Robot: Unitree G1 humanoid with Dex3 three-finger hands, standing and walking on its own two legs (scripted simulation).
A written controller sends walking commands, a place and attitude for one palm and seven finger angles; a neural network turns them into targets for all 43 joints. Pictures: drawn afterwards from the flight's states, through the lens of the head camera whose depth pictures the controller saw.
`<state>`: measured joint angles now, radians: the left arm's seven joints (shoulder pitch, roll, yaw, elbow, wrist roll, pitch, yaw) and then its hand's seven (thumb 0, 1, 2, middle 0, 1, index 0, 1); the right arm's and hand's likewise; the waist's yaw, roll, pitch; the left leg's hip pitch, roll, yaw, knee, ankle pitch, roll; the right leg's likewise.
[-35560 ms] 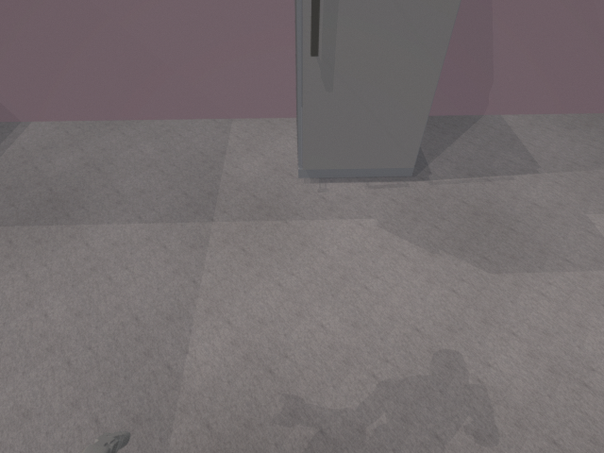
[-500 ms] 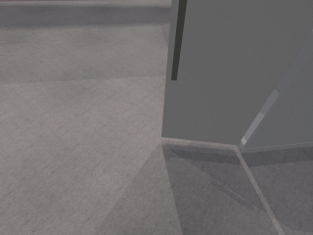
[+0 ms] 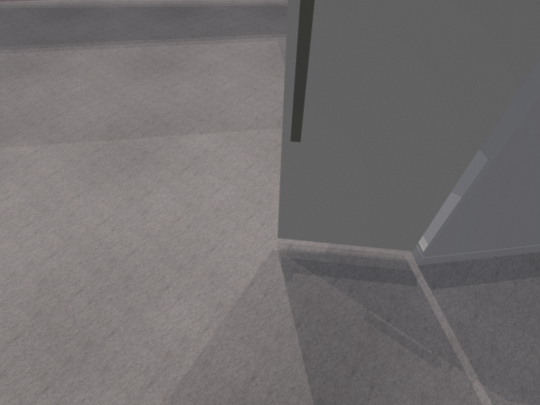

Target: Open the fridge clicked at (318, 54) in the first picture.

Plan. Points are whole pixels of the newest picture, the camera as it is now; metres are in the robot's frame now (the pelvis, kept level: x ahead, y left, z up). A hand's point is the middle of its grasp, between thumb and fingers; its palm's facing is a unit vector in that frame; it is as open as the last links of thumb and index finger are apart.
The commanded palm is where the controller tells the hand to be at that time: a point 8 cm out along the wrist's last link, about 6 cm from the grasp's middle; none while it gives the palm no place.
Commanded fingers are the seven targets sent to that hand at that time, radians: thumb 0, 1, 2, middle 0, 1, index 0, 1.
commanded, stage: look to check the result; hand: left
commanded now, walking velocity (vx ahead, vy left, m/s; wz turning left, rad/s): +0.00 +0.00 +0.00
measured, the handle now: (303, 47) +0.80 -0.03 +0.14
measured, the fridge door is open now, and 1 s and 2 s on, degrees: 76 76 76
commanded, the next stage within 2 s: stand and wait in 0.16 s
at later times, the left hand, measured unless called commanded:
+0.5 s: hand out of the picture +0.09 +0.21 -0.16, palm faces -0.06 -0.95 -0.32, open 7.4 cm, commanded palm none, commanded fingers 0.00 0.90 0.90 -0.20 -0.30 -0.20 -0.30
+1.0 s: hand out of the picture +0.08 +0.20 -0.16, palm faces -0.06 -0.95 -0.32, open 7.4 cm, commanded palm none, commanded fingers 0.00 0.90 0.90 -0.20 -0.30 -0.20 -0.30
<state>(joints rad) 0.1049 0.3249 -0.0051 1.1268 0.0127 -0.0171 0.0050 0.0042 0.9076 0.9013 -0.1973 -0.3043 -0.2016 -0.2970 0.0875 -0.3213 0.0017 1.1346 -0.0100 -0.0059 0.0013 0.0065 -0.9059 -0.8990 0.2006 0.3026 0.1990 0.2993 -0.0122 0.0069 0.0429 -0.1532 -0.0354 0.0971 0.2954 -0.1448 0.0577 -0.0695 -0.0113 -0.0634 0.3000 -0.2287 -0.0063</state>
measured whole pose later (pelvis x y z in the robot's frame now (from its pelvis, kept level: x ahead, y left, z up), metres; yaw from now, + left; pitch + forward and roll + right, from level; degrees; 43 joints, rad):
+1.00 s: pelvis +0.01 -0.03 +0.00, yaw -1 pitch -1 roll +0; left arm 0.11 0.30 -0.01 1.13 0.01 -0.02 0.01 0.00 0.91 0.90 -0.20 -0.30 -0.20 -0.30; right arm 0.11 -0.32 0.00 1.14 -0.01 0.01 -0.01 0.01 -0.91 -0.90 0.20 0.30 0.20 0.30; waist -0.02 0.00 0.05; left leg -0.12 0.02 0.10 0.30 -0.16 0.00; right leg -0.03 0.04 -0.05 0.26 -0.22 -0.05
